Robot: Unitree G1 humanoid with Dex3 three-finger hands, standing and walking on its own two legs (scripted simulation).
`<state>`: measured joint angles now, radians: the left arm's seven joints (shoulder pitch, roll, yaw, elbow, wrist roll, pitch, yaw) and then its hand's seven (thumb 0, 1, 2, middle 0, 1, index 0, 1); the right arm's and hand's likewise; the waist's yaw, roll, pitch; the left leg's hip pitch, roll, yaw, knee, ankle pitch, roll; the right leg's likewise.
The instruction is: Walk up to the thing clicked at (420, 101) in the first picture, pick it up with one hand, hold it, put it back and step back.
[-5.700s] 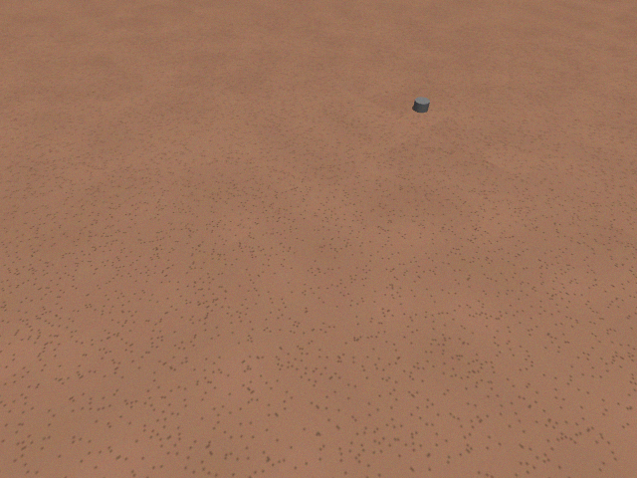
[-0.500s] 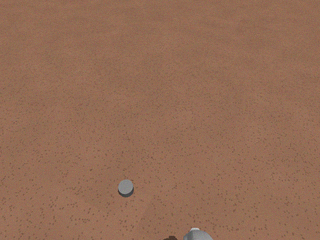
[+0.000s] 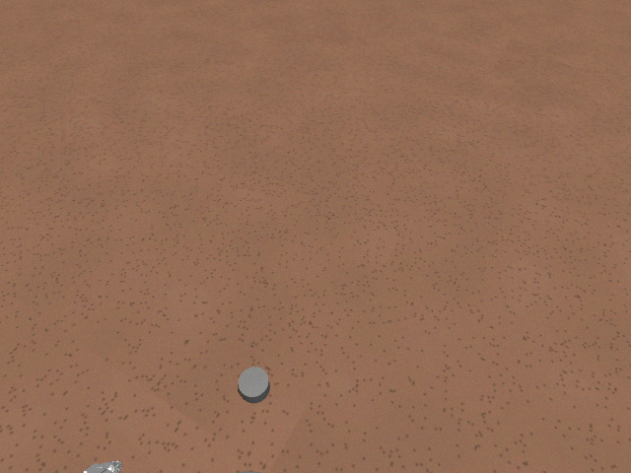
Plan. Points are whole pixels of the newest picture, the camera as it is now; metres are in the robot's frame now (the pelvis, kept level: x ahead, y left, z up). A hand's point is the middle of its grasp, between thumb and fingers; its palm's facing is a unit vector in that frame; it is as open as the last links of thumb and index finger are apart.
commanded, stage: walk up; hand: left
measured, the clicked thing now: (254, 384) +0.48 +0.20 -0.73
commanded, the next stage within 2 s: stand in 1.44 s
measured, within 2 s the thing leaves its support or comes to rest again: neither
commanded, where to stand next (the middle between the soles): +0.08 -0.02 m, yaw +0 degrees
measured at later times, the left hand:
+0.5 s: hand out of the picture +0.07 +0.26 -0.13, palm faces +0.04 -0.93 -0.36, open 7.4 cm
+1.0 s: hand out of the picture +0.12 +0.24 -0.13, palm faces +0.02 -0.95 -0.31, open 7.4 cm
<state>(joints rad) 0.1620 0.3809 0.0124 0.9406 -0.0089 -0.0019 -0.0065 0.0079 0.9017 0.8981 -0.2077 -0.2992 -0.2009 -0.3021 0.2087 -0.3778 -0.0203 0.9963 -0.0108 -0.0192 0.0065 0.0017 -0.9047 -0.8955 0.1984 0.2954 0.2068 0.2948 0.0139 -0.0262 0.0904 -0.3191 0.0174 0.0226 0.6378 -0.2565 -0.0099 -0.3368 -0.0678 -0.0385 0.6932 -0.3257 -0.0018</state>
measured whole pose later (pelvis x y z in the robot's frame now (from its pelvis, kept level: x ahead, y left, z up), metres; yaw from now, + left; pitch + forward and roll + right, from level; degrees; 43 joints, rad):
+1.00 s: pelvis +0.04 -0.01 +0.03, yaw +2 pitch -2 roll +0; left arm 0.05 0.34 0.02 1.17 0.01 -0.01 -0.02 0.01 0.90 0.90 -0.21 -0.30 -0.20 -0.30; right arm 0.11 -0.35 0.01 1.18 0.00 -0.01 0.01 0.00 -0.90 -0.90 0.20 0.30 0.21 0.29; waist -0.01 0.00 0.05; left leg -0.16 0.03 -0.01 0.35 -0.16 -0.03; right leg -0.13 -0.04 -0.08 0.33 -0.16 0.02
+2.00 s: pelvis +0.05 -0.01 +0.03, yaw +1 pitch -2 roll +0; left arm 0.10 0.35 0.00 1.14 0.01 -0.01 -0.01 0.01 0.90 0.90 -0.21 -0.30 -0.20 -0.30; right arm 0.09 -0.35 0.01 1.15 -0.01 -0.01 0.01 0.00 -0.90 -0.90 0.20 0.30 0.21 0.29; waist 0.00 0.01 0.04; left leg -0.12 0.04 -0.01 0.32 -0.16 -0.03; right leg -0.10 -0.04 -0.08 0.33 -0.18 0.01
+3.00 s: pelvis +0.05 -0.01 +0.03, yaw +1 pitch -2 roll +0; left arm 0.11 0.35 0.00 1.12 0.01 -0.01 -0.01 0.01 0.90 0.90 -0.21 -0.30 -0.20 -0.30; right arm 0.11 -0.35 0.02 1.13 -0.01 -0.01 0.00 0.00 -0.90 -0.90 0.20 0.30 0.21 0.29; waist 0.00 0.01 0.04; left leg -0.11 0.04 0.00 0.32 -0.17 -0.04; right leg -0.10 -0.03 -0.07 0.33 -0.19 0.01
